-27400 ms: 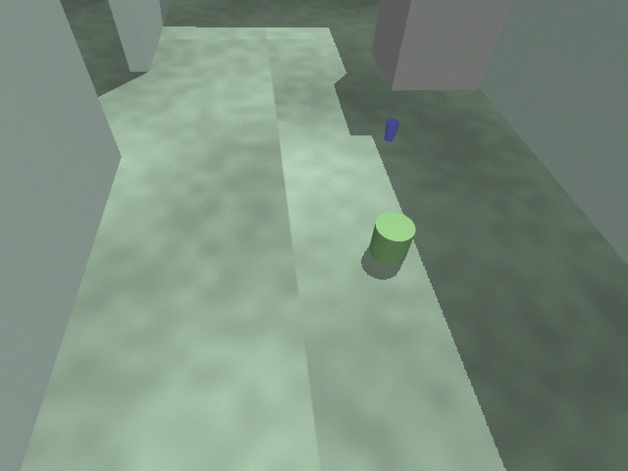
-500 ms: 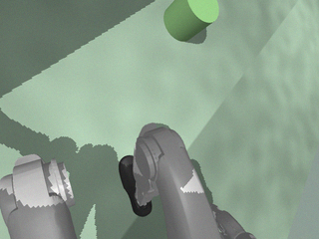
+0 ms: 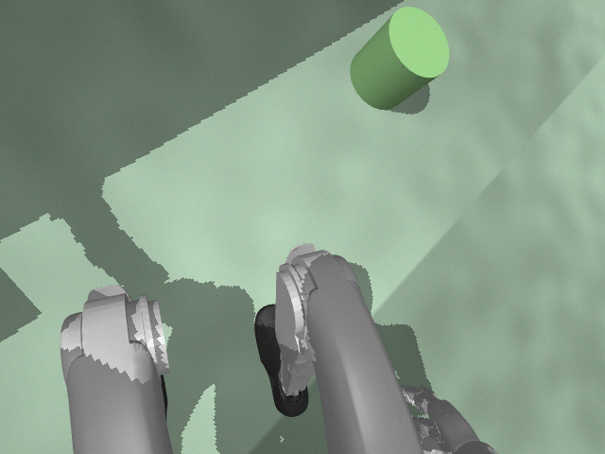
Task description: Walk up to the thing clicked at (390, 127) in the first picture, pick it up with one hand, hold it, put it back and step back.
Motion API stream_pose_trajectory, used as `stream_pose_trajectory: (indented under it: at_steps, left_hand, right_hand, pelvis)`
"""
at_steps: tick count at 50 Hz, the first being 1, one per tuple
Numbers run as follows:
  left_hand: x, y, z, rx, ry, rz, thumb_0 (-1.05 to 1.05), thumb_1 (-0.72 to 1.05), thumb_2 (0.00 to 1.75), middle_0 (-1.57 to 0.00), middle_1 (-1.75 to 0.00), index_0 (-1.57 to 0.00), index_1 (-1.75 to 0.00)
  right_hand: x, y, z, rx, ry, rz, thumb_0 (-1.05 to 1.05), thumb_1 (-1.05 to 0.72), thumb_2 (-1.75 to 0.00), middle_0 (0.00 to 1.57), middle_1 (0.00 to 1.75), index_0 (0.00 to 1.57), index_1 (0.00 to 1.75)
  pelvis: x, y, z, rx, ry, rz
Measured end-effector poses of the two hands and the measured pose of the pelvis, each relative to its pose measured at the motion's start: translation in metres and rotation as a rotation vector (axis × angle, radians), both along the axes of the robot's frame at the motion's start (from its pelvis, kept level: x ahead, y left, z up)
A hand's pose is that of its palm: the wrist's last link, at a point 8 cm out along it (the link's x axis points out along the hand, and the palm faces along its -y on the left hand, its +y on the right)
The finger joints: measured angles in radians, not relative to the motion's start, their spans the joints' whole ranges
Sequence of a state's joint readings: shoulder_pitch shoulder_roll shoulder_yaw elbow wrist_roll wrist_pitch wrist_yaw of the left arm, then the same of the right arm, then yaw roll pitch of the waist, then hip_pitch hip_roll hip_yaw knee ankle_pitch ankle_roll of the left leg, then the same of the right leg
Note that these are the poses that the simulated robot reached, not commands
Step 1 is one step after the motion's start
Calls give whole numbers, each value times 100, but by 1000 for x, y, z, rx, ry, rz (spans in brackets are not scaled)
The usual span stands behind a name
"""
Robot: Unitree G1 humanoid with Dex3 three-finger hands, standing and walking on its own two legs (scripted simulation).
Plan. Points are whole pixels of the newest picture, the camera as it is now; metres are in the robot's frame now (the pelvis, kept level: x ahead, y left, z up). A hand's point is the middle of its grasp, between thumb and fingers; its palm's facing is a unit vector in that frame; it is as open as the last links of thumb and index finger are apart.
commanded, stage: settle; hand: left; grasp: from above
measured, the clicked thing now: out of the picture +0.50 +0.35 -0.20
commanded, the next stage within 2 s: lift in 0.18 s
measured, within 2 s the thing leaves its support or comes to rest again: neither
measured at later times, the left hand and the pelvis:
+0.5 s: hand out of the picture +0.48 +0.35 -0.12, palm faces -0.45 -0.11 -0.88, open 9.3 cm; pelvis +0.00 +0.00 +0.02, yaw +2 degrees
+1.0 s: hand out of the picture +0.42 +0.34 +0.03, palm faces -0.44 -0.13 -0.89, open 9.3 cm; pelvis +0.00 +0.00 +0.12, yaw +5 degrees
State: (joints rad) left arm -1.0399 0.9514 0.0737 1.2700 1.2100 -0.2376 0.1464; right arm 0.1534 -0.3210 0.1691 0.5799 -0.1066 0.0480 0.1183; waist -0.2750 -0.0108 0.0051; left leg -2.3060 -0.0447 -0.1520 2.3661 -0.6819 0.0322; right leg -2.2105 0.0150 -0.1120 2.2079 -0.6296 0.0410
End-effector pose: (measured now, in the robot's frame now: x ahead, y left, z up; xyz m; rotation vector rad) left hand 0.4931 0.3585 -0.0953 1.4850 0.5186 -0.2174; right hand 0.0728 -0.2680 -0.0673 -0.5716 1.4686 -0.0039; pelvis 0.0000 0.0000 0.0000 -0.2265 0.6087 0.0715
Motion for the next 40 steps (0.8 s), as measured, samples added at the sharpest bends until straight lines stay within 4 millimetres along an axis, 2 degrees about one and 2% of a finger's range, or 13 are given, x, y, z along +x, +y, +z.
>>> stream_pose_trajectory:
  at_steps: [15, 22, 30, 40]
  left_hand:
    - [2, -4, 21, 12, -8, -2, 1, -2, 70, -70, -100, -64, -93]
    - [-2, -5, 31, -1, 2, 14, 1, -1, 68, -69, -100, -64, -93]
    - [-13, -5, 55, -23, 24, 15, 1, 0, 68, -69, -100, -64, -92]
    - [-38, 0, 111, -35, 11, 3, 1, 0, 68, -69, -100, -64, -92]
  right_hand:
    - [-31, 3, 1, 10, 37, -68, 0, -92, -90, 20, 30, 20, 30]
    - [-35, 4, 4, 17, 42, -99, 0, -93, -91, 20, 30, 20, 30]
    - [-22, 4, 15, 20, 19, -117, 0, -93, -91, 20, 30, 20, 30]
    - [16, 4, 39, 37, -70, -100, 0, -93, -91, 20, 30, 20, 30]
  pelvis:
    - [-4, -2, 4, 19, 5, 2]
    - [-5, -2, 11, 27, 14, 4]
    - [-3, -1, 30, 36, 34, 12]
    - [-1, 1, 64, 56, 35, 25]
